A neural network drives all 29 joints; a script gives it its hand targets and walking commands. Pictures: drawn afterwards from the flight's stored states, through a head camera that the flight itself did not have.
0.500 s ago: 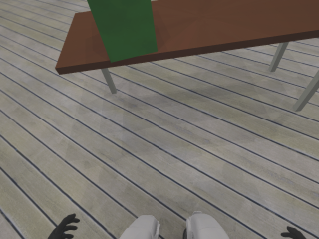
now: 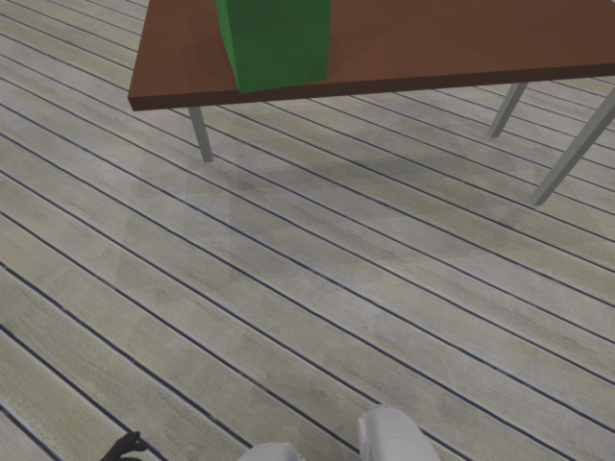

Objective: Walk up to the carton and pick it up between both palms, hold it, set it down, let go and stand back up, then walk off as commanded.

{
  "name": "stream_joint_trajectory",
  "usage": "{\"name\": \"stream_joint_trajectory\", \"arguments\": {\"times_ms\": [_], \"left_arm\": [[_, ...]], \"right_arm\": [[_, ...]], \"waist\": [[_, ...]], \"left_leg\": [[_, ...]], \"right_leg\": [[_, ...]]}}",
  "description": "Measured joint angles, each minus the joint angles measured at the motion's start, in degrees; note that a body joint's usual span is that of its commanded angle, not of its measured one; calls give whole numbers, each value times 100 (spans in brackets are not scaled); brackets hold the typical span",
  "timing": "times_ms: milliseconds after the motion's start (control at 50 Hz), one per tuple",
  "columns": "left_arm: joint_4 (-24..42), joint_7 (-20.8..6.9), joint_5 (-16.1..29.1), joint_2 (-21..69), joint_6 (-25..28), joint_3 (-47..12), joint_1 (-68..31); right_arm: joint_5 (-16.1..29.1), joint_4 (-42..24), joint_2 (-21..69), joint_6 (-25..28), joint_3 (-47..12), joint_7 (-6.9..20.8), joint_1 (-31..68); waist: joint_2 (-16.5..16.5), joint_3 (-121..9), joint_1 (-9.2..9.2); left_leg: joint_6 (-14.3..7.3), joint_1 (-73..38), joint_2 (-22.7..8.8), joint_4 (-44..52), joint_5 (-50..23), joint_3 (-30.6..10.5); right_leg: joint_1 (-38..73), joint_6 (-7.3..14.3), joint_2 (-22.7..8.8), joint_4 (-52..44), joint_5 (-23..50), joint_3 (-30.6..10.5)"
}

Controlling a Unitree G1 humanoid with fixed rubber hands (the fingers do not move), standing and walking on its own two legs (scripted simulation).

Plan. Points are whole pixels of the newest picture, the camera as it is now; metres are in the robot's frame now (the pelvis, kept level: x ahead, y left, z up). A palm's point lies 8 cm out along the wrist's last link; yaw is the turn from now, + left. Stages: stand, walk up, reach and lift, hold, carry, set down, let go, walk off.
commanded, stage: walk off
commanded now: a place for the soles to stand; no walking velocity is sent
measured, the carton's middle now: (266, 2) +1.06 +0.10 +0.05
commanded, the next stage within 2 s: stand in 1.32 s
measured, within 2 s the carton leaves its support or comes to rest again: neither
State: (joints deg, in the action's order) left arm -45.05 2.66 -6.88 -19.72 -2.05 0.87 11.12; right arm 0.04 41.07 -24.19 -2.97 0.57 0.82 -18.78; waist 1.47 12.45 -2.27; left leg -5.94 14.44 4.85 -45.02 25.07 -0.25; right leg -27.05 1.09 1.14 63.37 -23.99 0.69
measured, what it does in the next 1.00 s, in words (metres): steps on the spot: right foot, then left foot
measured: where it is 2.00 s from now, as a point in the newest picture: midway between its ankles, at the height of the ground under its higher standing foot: outside the picture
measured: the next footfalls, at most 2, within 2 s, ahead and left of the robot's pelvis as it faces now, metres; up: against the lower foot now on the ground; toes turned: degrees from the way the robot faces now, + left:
right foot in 0.26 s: +0.11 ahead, -0.11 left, +0.00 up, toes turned +1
left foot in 0.46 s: +0.09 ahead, +0.13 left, +0.00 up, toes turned -4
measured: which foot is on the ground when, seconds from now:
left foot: down 0.00-0.28, up 0.30-0.44, down 0.46-1.00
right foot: up 0.00-0.24, down 0.26-0.48, up 0.50-0.76, down 0.78-1.00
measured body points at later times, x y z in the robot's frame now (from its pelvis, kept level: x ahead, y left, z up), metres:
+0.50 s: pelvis +0.04 +0.03 -0.01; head +0.08 +0.04 +0.44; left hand +0.14 +0.32 -0.13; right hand +0.11 -0.28 -0.11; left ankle +0.05 +0.13 -0.71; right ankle +0.07 -0.11 -0.71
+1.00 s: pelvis +0.06 -0.01 -0.01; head +0.12 +0.00 +0.44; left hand +0.16 +0.28 -0.14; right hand +0.15 -0.33 -0.10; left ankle +0.06 +0.12 -0.71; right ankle +0.05 -0.11 -0.71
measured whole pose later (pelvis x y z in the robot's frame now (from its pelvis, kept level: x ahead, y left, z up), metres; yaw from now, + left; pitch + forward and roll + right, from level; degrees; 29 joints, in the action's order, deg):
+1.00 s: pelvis +0.06 -0.01 -0.01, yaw +1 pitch -2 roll +1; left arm -45.2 -0.1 -6.9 -20.4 0.5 0.9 11.1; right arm 0.0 41.4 -23.4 2.8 0.6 -2.9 -15.9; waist -3.0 10.8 -0.8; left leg -0.3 19.8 2.7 -47.8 28.2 -4.9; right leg -18.2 2.3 0.7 47.5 -26.9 1.3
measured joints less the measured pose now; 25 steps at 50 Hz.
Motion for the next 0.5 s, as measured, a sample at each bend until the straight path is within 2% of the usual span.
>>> {"name": "stream_joint_trajectory", "arguments": {"times_ms": [120, 200, 240, 260, 280, 300, 320, 360, 400, 420, 460, 500], "left_arm": [[1, -31, 0, -29, 132, 0, 1], [2, -44, 0, -31, 209, 0, 2], [4, -45, 0, -32, 257, 0, 4], [4, -43, 1, -36, 296, 0, 4], [-2, -40, 0, -32, 314, 1, 1], [-7, -40, 0, -31, 302, 2, 0], [-7, -40, 0, -30, 291, 2, 1], [-5, -40, 0, -30, 290, 1, 0], [-2, -70, 0, -29, 296, -1, 1], [-1, -108, 0, -28, 297, -2, -1], [-3, -204, 0, -26, 269, -3, -3], [-16, -267, 0, -27, 148, -1, -4]], "right_arm": [[0, 2, 1, 127, 0, -45, -7], [0, 1, 2, 158, 0, -82, -8], [0, 2, 3, 176, -1, -115, -8], [0, 3, 3, 181, -1, -128, -4], [-1, 6, 4, 187, 0, -143, 23], [-1, 6, 8, 191, 0, -150, 45], [0, 5, 13, 198, 0, -151, 67], [0, 3, 12, 230, 0, -151, 97], [0, 0, 10, 269, 0, -151, 134], [0, -2, 8, 294, 0, -151, 132], [0, 2, 7, 363, 0, -153, 122], [0, 35, 65, 431, 0, -196, 126]], "waist": [[-3, 0, -3], [-9, -2, -1], [-18, -6, 10], [-22, -4, 20], [14, 18, 47], [62, 21, 66], [71, 13, 100], [73, -49, 162], [76, -91, 166], [81, -114, 161], [71, -123, 133], [-65, -117, 141]], "left_leg": [[-125, 21, 102, 534, -296, 94], [-151, 21, 228, 622, -314, 97], [-151, 33, 321, 592, -301, 96], [-91, 117, 364, 402, -294, 100], [41, 263, 368, 27, -290, 66], [164, 412, 367, -444, -152, -37], [189, 532, 367, -884, 5, -124], [190, 707, 301, -1453, 225, -321], [191, 770, 105, -1523, 248, -495], [191, 743, -45, -1305, 255, -533], [262, 445, -290, -235, 111, -546], [378, 353, -199, -185, -76, -435]], "right_leg": [[88, 0, 0, -161, -2, -3], [260, 0, -6, -1056, -6, -6], [476, 67, -18, -1825, -10, -10], [664, 196, -29, -2346, 226, -14], [700, 215, -28, -2431, 675, 10], [711, 160, -14, -2310, 713, 59], [742, 114, -12, -2198, 622, 78], [800, 94, -12, -2084, 443, 81], [836, 44, -12, -2066, 379, 85], [835, 7, -10, -2061, 368, 89], [833, -45, -35, -1961, 295, 90], [838, -48, -146, -1741, 128, 41]]}}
